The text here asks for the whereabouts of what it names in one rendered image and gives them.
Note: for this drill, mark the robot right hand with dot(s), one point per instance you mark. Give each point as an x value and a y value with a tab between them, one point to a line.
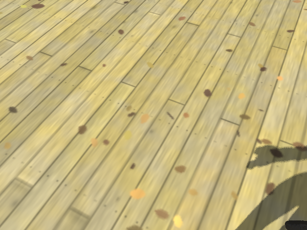
296	224

